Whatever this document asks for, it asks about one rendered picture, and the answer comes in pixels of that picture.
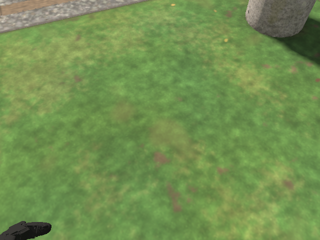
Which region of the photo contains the robot left hand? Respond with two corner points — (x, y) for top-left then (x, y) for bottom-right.
(0, 221), (52, 240)

